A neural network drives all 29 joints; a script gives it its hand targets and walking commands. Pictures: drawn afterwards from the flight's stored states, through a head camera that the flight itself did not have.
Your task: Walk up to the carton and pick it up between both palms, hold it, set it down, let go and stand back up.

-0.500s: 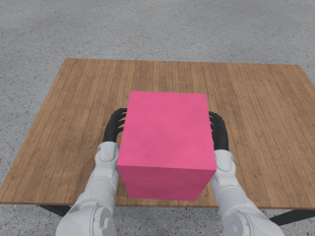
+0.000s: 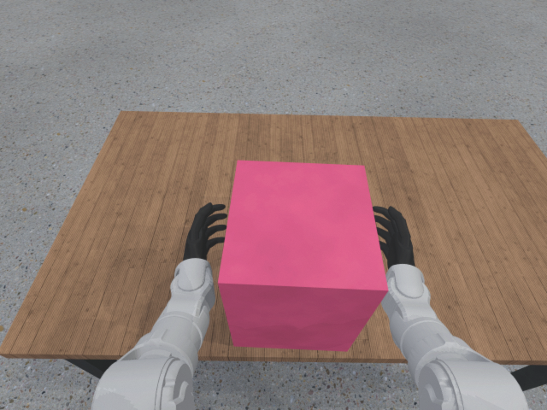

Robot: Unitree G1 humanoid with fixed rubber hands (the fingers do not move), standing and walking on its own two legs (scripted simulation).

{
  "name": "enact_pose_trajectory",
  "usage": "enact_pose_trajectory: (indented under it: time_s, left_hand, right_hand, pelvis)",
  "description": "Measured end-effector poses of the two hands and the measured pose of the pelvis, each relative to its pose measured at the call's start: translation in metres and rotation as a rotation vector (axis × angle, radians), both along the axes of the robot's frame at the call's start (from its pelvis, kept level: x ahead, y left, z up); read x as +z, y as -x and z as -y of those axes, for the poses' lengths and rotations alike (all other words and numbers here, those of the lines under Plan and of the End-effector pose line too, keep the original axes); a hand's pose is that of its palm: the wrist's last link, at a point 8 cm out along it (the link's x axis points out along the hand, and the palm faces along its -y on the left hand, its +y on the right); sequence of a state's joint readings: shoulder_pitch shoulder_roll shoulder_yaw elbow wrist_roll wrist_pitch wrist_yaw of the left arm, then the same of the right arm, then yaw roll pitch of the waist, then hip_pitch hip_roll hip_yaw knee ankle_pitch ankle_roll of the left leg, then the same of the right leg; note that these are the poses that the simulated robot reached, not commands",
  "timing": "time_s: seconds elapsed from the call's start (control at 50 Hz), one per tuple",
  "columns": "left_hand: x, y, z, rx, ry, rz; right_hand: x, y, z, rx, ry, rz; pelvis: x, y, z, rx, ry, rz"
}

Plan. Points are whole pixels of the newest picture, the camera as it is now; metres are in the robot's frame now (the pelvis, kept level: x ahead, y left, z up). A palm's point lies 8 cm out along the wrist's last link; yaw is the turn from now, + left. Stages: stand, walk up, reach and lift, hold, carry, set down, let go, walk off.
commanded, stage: set down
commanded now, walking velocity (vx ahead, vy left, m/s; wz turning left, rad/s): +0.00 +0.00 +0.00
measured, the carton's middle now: (295, 261) +0.37 -0.02 -0.02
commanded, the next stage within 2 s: none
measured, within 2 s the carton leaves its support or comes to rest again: neither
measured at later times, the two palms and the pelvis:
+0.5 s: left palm (187, 273) +0.35 +0.15 +0.00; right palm (402, 278) +0.33 -0.18 +0.00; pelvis -0.02 +0.00 +0.00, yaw +0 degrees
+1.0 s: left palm (168, 332) +0.26 +0.17 -0.01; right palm (420, 337) +0.24 -0.19 -0.02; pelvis -0.05 +0.00 +0.00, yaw +0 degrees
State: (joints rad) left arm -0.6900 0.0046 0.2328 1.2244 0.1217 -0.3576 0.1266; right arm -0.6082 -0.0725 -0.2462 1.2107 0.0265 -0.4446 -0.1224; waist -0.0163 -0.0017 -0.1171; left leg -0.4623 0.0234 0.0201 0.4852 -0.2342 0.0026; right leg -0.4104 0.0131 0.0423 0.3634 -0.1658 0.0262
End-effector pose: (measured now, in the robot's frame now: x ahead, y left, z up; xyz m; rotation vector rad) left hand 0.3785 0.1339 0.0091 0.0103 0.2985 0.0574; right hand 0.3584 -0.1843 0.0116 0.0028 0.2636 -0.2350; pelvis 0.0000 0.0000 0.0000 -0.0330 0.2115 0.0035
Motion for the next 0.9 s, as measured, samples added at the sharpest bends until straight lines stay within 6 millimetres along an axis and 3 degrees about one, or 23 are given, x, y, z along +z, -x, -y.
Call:
enact_pose_trajectory:
  time_s: [0.16, 0.44, 0.74, 0.9]
  left_hand:
    - [-0.001, 0.007, -0.013, 0.023, -0.001, -0.007]
    - [-0.003, 0.023, -0.011, -0.005, 0.0, 0.005]
    - [-0.022, 0.084, -0.028, 0.02, 0.007, 0.023]
    - [-0.023, 0.104, -0.031, 0.03, 0.019, 0.039]
  right_hand:
    - [0.001, 0.004, 0.005, 0.01, -0.007, -0.022]
    - [-0.003, 0.021, -0.001, 0.04, -0.005, 0.013]
    - [-0.031, 0.087, 0.007, 0.001, -0.024, -0.029]
    - [-0.029, 0.106, 0.01, -0.006, -0.03, -0.004]
  pelvis:
    - [-0.002, 0.006, 0.0, 0.0, 0.0, 0.01]
    - [-0.002, 0.018, 0.001, 0.0, -0.001, 0.026]
    - [-0.002, 0.036, 0.001, 0.001, -0.002, 0.051]
    - [-0.003, 0.046, 0.002, 0.001, -0.002, 0.066]
